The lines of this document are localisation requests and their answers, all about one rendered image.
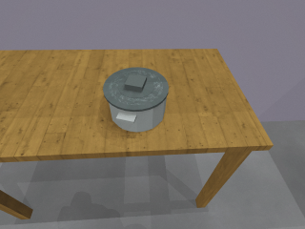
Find table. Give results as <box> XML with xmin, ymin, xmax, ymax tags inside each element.
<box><xmin>0</xmin><ymin>49</ymin><xmax>274</xmax><ymax>219</ymax></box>

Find pot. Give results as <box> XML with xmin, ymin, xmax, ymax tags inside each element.
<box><xmin>109</xmin><ymin>98</ymin><xmax>167</xmax><ymax>133</ymax></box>

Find lid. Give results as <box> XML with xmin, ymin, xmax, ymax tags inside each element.
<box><xmin>103</xmin><ymin>67</ymin><xmax>169</xmax><ymax>112</ymax></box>

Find knob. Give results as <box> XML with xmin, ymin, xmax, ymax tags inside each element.
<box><xmin>124</xmin><ymin>73</ymin><xmax>147</xmax><ymax>91</ymax></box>

